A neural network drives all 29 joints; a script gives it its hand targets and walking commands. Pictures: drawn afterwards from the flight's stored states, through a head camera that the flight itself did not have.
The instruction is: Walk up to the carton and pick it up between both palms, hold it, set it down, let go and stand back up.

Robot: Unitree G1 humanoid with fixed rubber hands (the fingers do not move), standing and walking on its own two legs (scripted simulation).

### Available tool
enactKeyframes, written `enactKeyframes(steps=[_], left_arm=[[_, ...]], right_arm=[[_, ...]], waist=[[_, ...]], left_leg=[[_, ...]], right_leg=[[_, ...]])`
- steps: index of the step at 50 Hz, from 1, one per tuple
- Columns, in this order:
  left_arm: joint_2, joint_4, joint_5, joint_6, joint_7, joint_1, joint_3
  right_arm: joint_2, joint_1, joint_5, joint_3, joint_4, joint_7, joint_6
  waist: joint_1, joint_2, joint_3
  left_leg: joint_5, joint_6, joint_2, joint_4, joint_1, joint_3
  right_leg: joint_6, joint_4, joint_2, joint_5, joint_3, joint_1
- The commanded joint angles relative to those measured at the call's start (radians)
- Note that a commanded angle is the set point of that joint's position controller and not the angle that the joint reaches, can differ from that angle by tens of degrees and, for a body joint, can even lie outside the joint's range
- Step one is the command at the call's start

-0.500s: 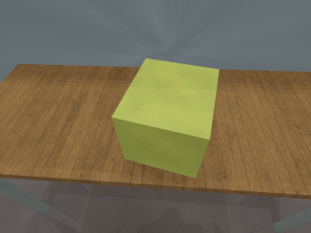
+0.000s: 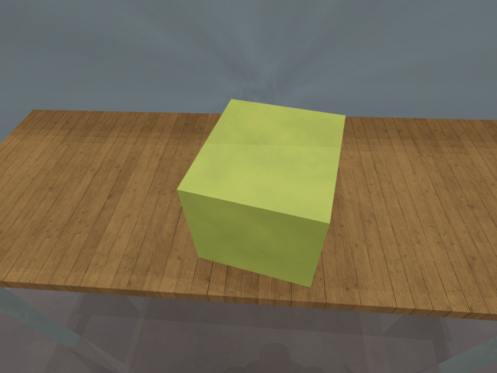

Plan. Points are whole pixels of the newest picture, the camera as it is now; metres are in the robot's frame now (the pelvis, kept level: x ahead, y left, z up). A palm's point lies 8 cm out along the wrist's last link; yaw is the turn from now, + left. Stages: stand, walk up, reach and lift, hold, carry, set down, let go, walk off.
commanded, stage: stand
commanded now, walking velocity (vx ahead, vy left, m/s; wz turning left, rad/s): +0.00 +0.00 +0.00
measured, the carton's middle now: (269, 189) +0.44 +0.00 +0.03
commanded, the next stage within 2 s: none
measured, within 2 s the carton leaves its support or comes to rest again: neither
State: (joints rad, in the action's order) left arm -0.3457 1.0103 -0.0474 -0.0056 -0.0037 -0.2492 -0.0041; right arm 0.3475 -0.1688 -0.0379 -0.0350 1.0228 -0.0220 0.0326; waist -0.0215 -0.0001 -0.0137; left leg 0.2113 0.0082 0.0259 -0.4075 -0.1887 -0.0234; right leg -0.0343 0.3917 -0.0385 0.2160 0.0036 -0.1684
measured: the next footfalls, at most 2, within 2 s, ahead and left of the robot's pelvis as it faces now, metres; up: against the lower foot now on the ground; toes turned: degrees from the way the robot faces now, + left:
none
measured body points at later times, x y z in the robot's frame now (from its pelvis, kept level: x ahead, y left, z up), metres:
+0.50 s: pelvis -0.01 +0.00 +0.00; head -0.01 +0.00 +0.45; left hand +0.02 +0.30 -0.13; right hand +0.07 -0.29 -0.13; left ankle +0.00 +0.13 -0.74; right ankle +0.00 -0.14 -0.74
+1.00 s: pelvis -0.01 +0.00 +0.00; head -0.02 +0.00 +0.45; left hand +0.01 +0.30 -0.13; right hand +0.07 -0.29 -0.13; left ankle +0.00 +0.13 -0.74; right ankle +0.00 -0.14 -0.74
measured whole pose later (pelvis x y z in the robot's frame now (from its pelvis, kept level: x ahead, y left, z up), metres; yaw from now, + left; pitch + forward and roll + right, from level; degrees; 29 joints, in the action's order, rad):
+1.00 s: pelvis -0.01 +0.00 +0.00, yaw +0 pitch -1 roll +0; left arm -0.35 1.08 -0.05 -0.01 0.00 -0.25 0.00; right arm 0.35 -0.17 -0.03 -0.04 1.06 -0.02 0.03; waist -0.02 0.00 -0.01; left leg 0.19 0.01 0.03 -0.39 -0.18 -0.02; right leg -0.03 0.39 -0.04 0.20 0.00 -0.17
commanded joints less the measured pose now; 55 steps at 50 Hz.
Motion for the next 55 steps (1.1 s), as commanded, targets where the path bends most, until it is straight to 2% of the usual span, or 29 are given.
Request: enactKeyframes(steps=[1, 4, 5, 10, 11, 12, 14, 15, 16, 17, 19, 22, 23, 24, 25, 26, 28, 30, 31, 35, 39, 42, 44, 47, 49, 50, 52, 53, 55], left_arm=[[-0.249, -0.038, 0.067, -0.04, 0.012, 0.021, -0.056], [-0.226, -0.038, 0.068, -0.046, 0.009, 0.007, -0.057], [-0.231, -0.041, 0.07, -0.046, 0.008, 0.017, -0.053], [-0.219, -0.019, 0.066, -0.047, 0.006, -0.003, -0.045], [-0.243, -0.021, 0.072, -0.048, 0.011, 0.027, -0.046], [-0.237, -0.026, 0.066, -0.047, 0.008, 0.033, -0.049], [-0.226, -0.021, 0.071, -0.05, 0.008, 0.033, -0.044], [-0.246, -0.013, 0.072, -0.053, 0.006, 0.033, -0.049], [-0.222, -0.013, 0.074, -0.047, 0.008, 0.017, -0.05], [-0.236, -0.013, 0.075, -0.042, 0.012, 0.038, -0.051], [-0.232, -0.014, 0.066, -0.044, 0.006, 0.039, -0.054], [-0.237, -0.007, 0.066, -0.044, 0.011, 0.021, -0.05], [-0.23, -0.01, 0.071, -0.046, 0.006, 0.034, -0.051], [-0.239, -0.003, 0.075, -0.04, 0.005, 0.012, -0.054], [-0.24, -0.009, 0.072, -0.039, 0.006, 0.026, -0.053], [-0.243, -0.004, 0.075, -0.035, 0.006, 0.032, -0.053], [-0.236, 0.005, 0.066, -0.043, 0.003, 0.01, -0.045], [-0.231, 0.003, 0.076, -0.036, 0.005, 0.034, -0.047], [-0.218, -0.006, 0.069, -0.033, 0.004, 0.024, -0.042], [-0.232, 0.005, 0.064, -0.042, 0.008, 0.032, -0.051], [-0.225, 0.02, 0.062, -0.043, 0.004, 0.02, -0.039], [-0.225, 0.021, 0.062, -0.038, 0.005, 0.021, -0.04], [-0.252, 0.025, 0.063, -0.039, 0.008, 0.052, -0.057], [-0.232, 0.019, 0.066, -0.038, 0.007, 0.055, -0.048], [-0.217, 0.033, 0.065, -0.04, 0.001, 0.015, -0.042], [-0.226, 0.023, 0.069, -0.044, 0.001, 0.027, -0.045], [-0.242, 0.032, 0.061, -0.047, 0.004, 0.007, -0.046], [-0.249, 0.03, 0.067, -0.045, 0.006, 0.033, -0.047], [-0.249, 0.031, 0.064, -0.047, 0.011, 0.032, -0.052]], right_arm=[[0.229, 0.025, 0.008, 0.056, -0.034, 0.022, 0.013], [0.231, 0.027, 0.012, 0.062, -0.021, 0.027, 0.014], [0.232, 0.045, 0.008, 0.059, -0.028, 0.025, 0.014], [0.225, 0.024, 0.017, 0.053, -0.018, 0.027, 0.014], [0.223, 0.023, 0.02, 0.055, -0.011, 0.028, 0.011], [0.225, 0.047, 0.016, 0.053, -0.012, 0.026, 0.01], [0.225, 0.041, 0.021, 0.058, -0.017, 0.025, 0.011], [0.222, 0.032, 0.019, 0.059, -0.015, 0.023, 0.013], [0.224, 0.024, 0.02, 0.055, -0.01, 0.027, 0.014], [0.217, 0.037, 0.017, 0.054, -0.016, 0.025, 0.012], [0.239, 0.032, 0.012, 0.055, -0.013, 0.033, 0.015], [0.224, 0.047, 0.016, 0.053, -0.009, 0.027, 0.013], [0.222, 0.053, 0.012, 0.053, -0.013, 0.023, 0.013], [0.229, 0.035, 0.016, 0.052, -0.006, 0.024, 0.014], [0.238, 0.064, 0.013, 0.059, -0.003, 0.023, 0.013], [0.228, 0.035, 0.017, 0.056, -0.006, 0.026, 0.012], [0.239, 0.029, 0.02, 0.053, 0.01, 0.024, 0.012], [0.23, 0.026, 0.022, 0.053, 0.003, 0.023, 0.011], [0.243, 0.053, 0.015, 0.056, -0.001, 0.026, 0.014], [0.22, 0.042, 0.022, 0.056, 0.007, 0.021, 0.013], [0.243, 0.042, 0.023, 0.059, -0.001, 0.025, 0.013], [0.231, 0.041, 0.021, 0.046, 0.006, 0.026, 0.02], [0.232, 0.056, 0.013, 0.051, 0.008, 0.03, 0.015], [0.227, 0.036, 0.021, 0.047, 0.011, 0.026, 0.013], [0.227, 0.029, 0.03, 0.047, 0.015, 0.023, 0.012], [0.239, 0.043, 0.022, 0.05, 0.017, 0.024, 0.008], [0.238, 0.018, 0.019, 0.054, 0.021, 0.025, 0.015], [0.235, 0.032, 0.022, 0.055, 0.013, 0.024, 0.014], [0.23, 0.035, 0.016, 0.054, 0.01, 0.031, 0.013]], waist=[[0.031, -0.1, 0.127], [0.032, -0.091, 0.123], [0.025, -0.052, 0.15], [0.019, -0.101, 0.114], [0.039, -0.047, 0.113], [0.015, -0.036, 0.112], [0.024, -0.096, 0.131], [0.03, -0.049, 0.104], [0.021, -0.075, 0.125], [0.041, -0.062, 0.097], [0.021, -0.109, 0.123], [0.019, -0.048, 0.081], [0.025, -0.107, 0.097], [0.018, -0.06, 0.077], [0.006, -0.101, 0.075], [0.031, -0.1, 0.067], [0.014, -0.076, 0.052], [0.039, -0.073, 0.056], [0.017, -0.077, 0.052], [0.023, -0.097, 0.083], [0.025, -0.062, 0.087], [0.02, -0.101, 0.081], [0.021, -0.059, 0.078], [0.031, -0.104, 0.076], [0.028, -0.053, 0.044], [0.016, -0.065, 0.047], [0.024, -0.085, 0.075], [0.031, -0.053, 0.09], [0.023, -0.086, 0.081]], left_leg=[[-0.162, -0.041, 0.107, 0.063, 0.079, 0.082], [-0.172, -0.044, 0.11, 0.06, 0.073, 0.093], [-0.186, -0.047, 0.109, 0.063, 0.087, 0.096], [-0.173, -0.044, 0.112, 0.072, 0.078, 0.088], [-0.155, -0.044, 0.113, 0.067, 0.083, 0.094], [-0.14, -0.047, 0.107, 0.068, 0.057, 0.086], [-0.163, -0.044, 0.106, 0.071, 0.085, 0.088], [-0.158, -0.045, 0.104, 0.075, 0.065, 0.087], [-0.165, -0.043, 0.106, 0.068, 0.081, 0.083], [-0.181, -0.043, 0.114, 0.075, 0.069, 0.095], [-0.177, -0.042, 0.119, 0.074, 0.067, 0.084], [-0.109, -0.05, 0.111, 0.078, 0.05, 0.087], [-0.084, -0.044, 0.106, 0.088, 0.039, 0.086], [-0.032, -0.046, 0.104, 0.098, 0.027, 0.091], [0.002, -0.043, 0.097, 0.108, 0.004, 0.091], [0.003, -0.039, 0.102, 0.116, 0.012, 0.091], [0.007, -0.045, 0.105, 0.117, 0.008, 0.101], [0.027, -0.038, 0.107, 0.123, 0.026, 0.113], [0.023, -0.043, 0.11, 0.108, 0.027, 0.104], [-0.106, -0.045, 0.106, 0.107, 0.032, 0.094], [-0.14, -0.044, 0.115, 0.078, 0.066, 0.109], [-0.097, -0.039, 0.114, 0.094, 0.048, 0.095], [-0.125, -0.042, 0.12, 0.1, 0.044, 0.098], [-0.067, -0.037, 0.124, 0.113, 0.041, 0.095], [-0.057, -0.041, 0.114, 0.109, 0.021, 0.112], [-0.042, -0.036, 0.113, 0.111, 0.025, 0.095], [-0.09, -0.038, 0.112, 0.099, 0.049, 0.093], [-0.091, -0.038, 0.111, 0.094, 0.061, 0.084], [-0.136, -0.039, 0.117, 0.088, 0.066, 0.087]], right_leg=[[0.076, -0.039, -0.095, -0.189, -0.084, 0.046], [0.074, -0.054, -0.092, -0.19, -0.074, 0.045], [0.074, -0.037, -0.089, -0.2, -0.064, 0.061], [0.075, -0.06, -0.098, -0.171, -0.079, 0.051], [0.077, -0.051, -0.093, -0.193, -0.078, 0.029], [0.073, -0.055, -0.092, -0.177, -0.073, 0.058], [0.074, -0.059, -0.102, -0.198, -0.08, 0.046], [0.074, -0.052, -0.097, -0.209, -0.085, 0.045], [0.071, -0.064, -0.097, -0.209, -0.079, 0.054], [0.076, -0.05, -0.101, -0.195, -0.076, 0.041], [0.076, -0.059, -0.1, -0.175, -0.083, 0.053], [0.079, -0.062, -0.098, -0.129, -0.087, 0.02], [0.081, -0.064, -0.102, -0.134, -0.094, 0.031], [0.077, -0.066, -0.096, -0.089, -0.082, 0.022], [0.074, -0.072, -0.089, -0.076, -0.08, 0.03], [0.077, -0.072, -0.089, -0.09, -0.087, 0.026], [0.072, -0.071, -0.086, -0.075, -0.083, 0.029], [0.073, -0.07, -0.086, -0.064, -0.071, -0.001], [0.068, -0.081, -0.082, -0.066, -0.084, -0.002], [0.069, -0.061, -0.099, -0.131, -0.085, 0.04], [0.075, -0.064, -0.108, -0.149, -0.081, 0.022], [0.075, -0.068, -0.11, -0.138, -0.095, 0.03], [0.073, -0.066, -0.102, -0.146, -0.085, 0.047], [0.076, -0.066, -0.096, -0.11, -0.093, 0.033], [0.073, -0.076, -0.099, -0.087, -0.084, 0.006], [0.07, -0.081, -0.098, -0.092, -0.088, 0.017], [0.067, -0.076, -0.108, -0.134, -0.093, 0.038], [0.069, -0.071, -0.104, -0.163, -0.1, 0.039], [0.07, -0.076, -0.108, -0.161, -0.102, 0.031]])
